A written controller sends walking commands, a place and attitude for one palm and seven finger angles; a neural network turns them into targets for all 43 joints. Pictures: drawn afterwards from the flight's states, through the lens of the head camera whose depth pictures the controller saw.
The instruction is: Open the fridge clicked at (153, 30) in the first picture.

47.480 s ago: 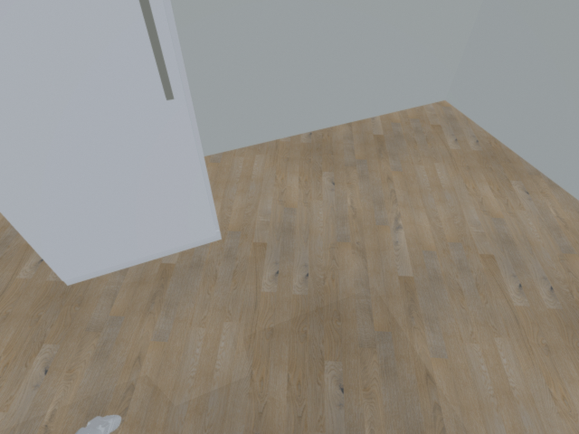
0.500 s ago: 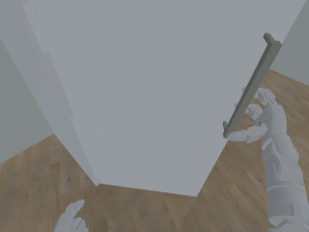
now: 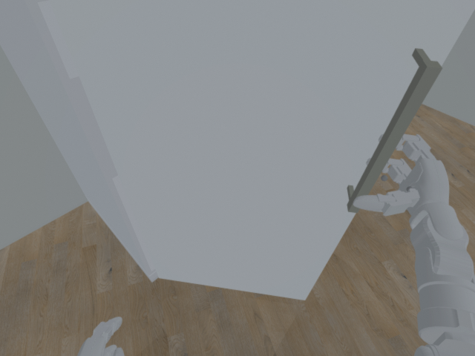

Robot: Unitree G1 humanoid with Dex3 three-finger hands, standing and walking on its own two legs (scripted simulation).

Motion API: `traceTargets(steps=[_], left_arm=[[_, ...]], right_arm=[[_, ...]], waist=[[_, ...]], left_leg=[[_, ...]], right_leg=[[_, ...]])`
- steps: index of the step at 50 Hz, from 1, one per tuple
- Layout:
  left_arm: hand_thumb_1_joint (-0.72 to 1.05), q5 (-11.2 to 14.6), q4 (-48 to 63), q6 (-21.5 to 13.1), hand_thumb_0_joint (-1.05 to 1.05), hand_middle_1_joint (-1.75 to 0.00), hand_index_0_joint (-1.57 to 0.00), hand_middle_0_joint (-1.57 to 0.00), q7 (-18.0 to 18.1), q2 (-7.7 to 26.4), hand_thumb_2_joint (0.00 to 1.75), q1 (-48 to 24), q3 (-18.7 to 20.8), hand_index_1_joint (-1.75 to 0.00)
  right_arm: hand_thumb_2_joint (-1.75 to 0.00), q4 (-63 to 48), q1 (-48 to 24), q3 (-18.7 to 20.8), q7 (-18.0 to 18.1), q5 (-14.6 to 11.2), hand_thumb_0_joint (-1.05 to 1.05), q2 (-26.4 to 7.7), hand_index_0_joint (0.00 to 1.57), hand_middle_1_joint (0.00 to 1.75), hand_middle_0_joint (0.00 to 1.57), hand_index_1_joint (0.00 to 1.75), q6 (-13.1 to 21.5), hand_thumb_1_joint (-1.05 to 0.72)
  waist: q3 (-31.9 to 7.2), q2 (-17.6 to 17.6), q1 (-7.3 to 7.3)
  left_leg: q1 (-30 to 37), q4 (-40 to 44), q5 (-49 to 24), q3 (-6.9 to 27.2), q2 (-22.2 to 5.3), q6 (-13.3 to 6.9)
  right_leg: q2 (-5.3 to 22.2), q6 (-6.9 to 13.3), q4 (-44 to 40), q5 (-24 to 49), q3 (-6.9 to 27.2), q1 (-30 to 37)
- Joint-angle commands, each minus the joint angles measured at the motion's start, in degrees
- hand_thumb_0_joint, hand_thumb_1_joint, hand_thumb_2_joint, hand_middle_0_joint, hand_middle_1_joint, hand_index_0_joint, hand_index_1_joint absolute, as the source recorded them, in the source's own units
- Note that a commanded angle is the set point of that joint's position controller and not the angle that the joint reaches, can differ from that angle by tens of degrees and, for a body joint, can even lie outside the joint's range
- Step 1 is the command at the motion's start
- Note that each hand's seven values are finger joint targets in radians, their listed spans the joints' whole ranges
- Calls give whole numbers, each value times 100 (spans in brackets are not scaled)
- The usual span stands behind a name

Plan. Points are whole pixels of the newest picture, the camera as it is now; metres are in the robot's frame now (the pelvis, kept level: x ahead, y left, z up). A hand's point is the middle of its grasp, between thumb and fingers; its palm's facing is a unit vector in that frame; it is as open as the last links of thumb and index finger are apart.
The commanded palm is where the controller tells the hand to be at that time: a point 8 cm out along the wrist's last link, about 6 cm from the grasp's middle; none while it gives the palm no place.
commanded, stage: grip the handle and tug to test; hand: right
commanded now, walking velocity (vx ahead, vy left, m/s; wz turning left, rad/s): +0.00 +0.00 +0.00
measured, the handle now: (380, 145) +0.45 -0.20 +0.16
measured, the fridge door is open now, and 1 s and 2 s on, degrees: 52 54 70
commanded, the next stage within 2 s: pull the door a little, standing still in 1.24 s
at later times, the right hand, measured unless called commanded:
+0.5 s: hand (377, 175) +0.39 -0.19 +0.14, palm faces +0.05 +1.00 +0.01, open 6.4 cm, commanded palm +0.35 -0.24 +0.14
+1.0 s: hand (374, 181) +0.37 -0.18 +0.14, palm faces +0.06 +1.00 +0.00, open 6.2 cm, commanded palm +0.33 -0.24 +0.14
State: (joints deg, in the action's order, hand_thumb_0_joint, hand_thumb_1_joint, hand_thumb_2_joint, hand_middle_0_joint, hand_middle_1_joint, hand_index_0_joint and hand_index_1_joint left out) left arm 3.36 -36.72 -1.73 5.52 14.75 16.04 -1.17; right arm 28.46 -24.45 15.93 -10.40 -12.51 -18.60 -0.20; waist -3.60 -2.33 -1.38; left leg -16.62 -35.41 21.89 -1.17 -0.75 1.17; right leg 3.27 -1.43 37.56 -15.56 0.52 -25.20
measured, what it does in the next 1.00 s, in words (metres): stands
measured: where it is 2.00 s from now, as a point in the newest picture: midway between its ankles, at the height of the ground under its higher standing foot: outside the picture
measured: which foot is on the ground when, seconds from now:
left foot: down 0.00-1.00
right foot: down 0.00-1.00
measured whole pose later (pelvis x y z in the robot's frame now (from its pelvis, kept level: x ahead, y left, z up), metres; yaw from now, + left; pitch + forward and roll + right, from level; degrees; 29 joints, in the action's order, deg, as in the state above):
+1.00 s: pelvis +0.01 +0.00 +0.00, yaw +1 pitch +2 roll +1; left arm 3.0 -35.8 -1.9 5.0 14.2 14.8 -1.2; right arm 21.2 -18.3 14.9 -9.1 -12.7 -16.1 -1.3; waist -4.1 -2.7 -1.2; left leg -14.5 -34.3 22.0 -0.4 -0.6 0.9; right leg 3.5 -1.8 35.8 -15.7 -0.3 -22.4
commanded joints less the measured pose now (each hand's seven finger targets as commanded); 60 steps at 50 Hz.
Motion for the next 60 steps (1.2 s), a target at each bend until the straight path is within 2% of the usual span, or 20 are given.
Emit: traceTargets(steps=[1,4,6,9,11,14,16,20,21,27,30,31,34,36,38,41,43,51,55,60], left_arm=[[90,-19,796,-315,0,-30,-20,-20,44,726,90,-356,254,-30],[90,-6,784,-335,0,-30,-20,-20,36,699,90,-407,240,-30],[90,-28,734,-329,0,-30,-20,-20,40,747,90,-344,249,-30],[90,-33,796,-319,0,-30,-20,-20,10,696,90,-391,234,-30],[90,-43,801,-296,0,-30,-20,-20,7,726,90,-354,243,-30],[90,-26,860,-310,0,-30,-20,-20,-10,677,90,-422,237,-30],[90,-42,863,-298,0,-30,-20,-20,-12,708,90,-392,240,-30],[90,-27,867,-267,0,-30,-20,-20,1,678,90,-453,231,-30],[90,-39,871,-264,0,-30,-20,-20,4,699,90,-413,226,-30],[90,-38,919,-265,0,-30,-20,-20,-16,658,90,-485,236,-30],[90,-39,891,-271,0,-30,-20,-20,-11,659,90,-503,236,-30],[90,-50,872,-270,0,-30,-20,-20,-3,681,90,-448,241,-30],[90,-47,841,-264,0,-30,-20,-20,11,673,90,-480,238,-30],[90,-58,854,-265,0,-30,-20,-20,9,689,90,-463,248,-30],[90,-57,873,-280,0,-30,-20,-20,-7,645,90,-500,244,-30],[90,-60,865,-280,0,-30,-20,-20,-6,682,90,-490,251,-30],[90,-55,914,-281,0,-30,-20,-20,-17,649,90,-562,250,-30],[90,-51,1005,-318,0,-30,-20,-20,-22,635,90,-659,246,-30],[90,-46,1034,-335,0,-30,-20,-20,-26,582,90,-751,219,-30],[90,-47,1050,-346,0,-30,-20,-20,-12,581,90,-831,214,-30]], right_arm=[[-50,-1358,-2371,145,-21,-134,0,-1039,35,127,35,127,472,3],[-56,-1324,-2469,30,9,-91,0,-921,36,129,36,129,433,-11],[-60,-1234,-2434,287,64,-90,0,-1217,38,130,38,130,435,-20],[-66,-1347,-2303,271,87,-55,0,-1131,39,132,39,132,423,-34],[-70,-1251,-2123,428,102,-74,0,-1289,40,133,40,133,428,-43],[-76,-1483,-2245,231,84,-79,0,-1046,42,135,42,135,443,-57],[-80,-1442,-2064,321,86,-93,0,-1142,43,137,43,137,452,-67],[-88,-1494,-2147,330,57,-82,0,-1142,44,139,44,139,405,-85],[-90,-1438,-2092,351,71,-94,0,-1172,45,140,45,140,401,-90],[-90,-1796,-1991,321,109,-59,0,-1118,45,140,45,140,406,-90],[-90,-1817,-2119,176,156,-35,0,-977,45,140,45,140,366,-90],[-90,-1750,-2050,169,173,-32,0,-991,45,140,45,140,366,-90],[-90,-1743,-2299,137,186,-5,0,-977,45,140,45,140,341,-90],[-90,-1783,-2008,265,187,-14,0,-1095,45,140,45,140,359,-90],[-90,-1888,-2006,106,171,-32,0,-872,45,140,45,140,370,-90],[-90,-1889,-1832,294,147,-84,0,-1075,45,140,45,140,410,-90],[-90,-1978,-1571,388,113,-100,0,-1105,45,140,45,140,412,-90],[-90,-2321,-1056,414,103,-163,0,-1043,45,140,45,140,346,-90],[-90,-2536,-947,289,98,-155,0,-861,45,140,45,140,250,-90],[-90,-2700,-603,389,113,-184,0,-908,45,140,45,140,184,-90]], waist=[[-1470,190,-91],[-1395,-83,-67],[-1390,186,-34],[-1551,-39,43],[-1545,235,53],[-1501,48,28],[-1476,246,32],[-1414,-5,39],[-1387,210,18],[-1605,-49,92],[-1441,-66,21],[-1431,226,-9],[-1429,60,-18],[-1592,88,57],[-1680,59,55],[-1583,258,83],[-1639,99,173],[-1432,291,203],[-1375,-10,213],[-1302,94,246]], left_leg=[[-391,561,-1814,-149,305,-134],[-516,534,-1693,-170,290,-157],[-437,572,-1605,-169,306,-153],[-301,492,-1883,-161,276,-170],[-214,519,-1903,-156,292,-149],[-275,503,-1984,-150,287,-149],[-198,528,-2020,-156,303,-143],[-264,517,-2033,-143,289,-154],[-220,542,-2019,-148,298,-141],[-116,475,-2253,-145,284,-165],[-270,510,-2115,-161,297,-158],[-212,542,-2079,-174,310,-148],[-283,533,-2048,-162,291,-154],[-112,523,-2188,-155,292,-168],[-91,489,-2345,-160,279,-157],[29,527,-2427,-153,286,-146],[97,501,-2577,-126,268,-146],[149,551,-2522,-149,291,-133],[67,564,-2444,-151,277,-141],[114,595,-2436,-149,268,-129]], right_leg=[[-268,355,-339,1024,-90,1454],[-270,321,-374,946,-57,1482],[-263,339,-380,904,-37,1386],[-279,319,-383,1124,-82,1450],[-264,343,-364,1125,-103,1349],[-267,329,-383,1159,-119,1433],[-257,349,-371,1187,-127,1390],[-264,318,-387,1178,-141,1417],[-261,345,-378,1164,-133,1358],[-266,325,-387,1405,-141,1530],[-262,315,-395,1282,-129,1548],[-255,343,-389,1265,-113,1504],[-265,324,-409,1205,-107,1542],[-273,338,-373,1364,-126,1570],[-281,333,-384,1461,-136,1649],[-278,351,-376,1467,-168,1535],[-293,341,-413,1538,-202,1557],[-279,349,-465,1493,-221,1520],[-295,319,-517,1436,-225,1595],[-299,316,-549,1393,-244,1568]])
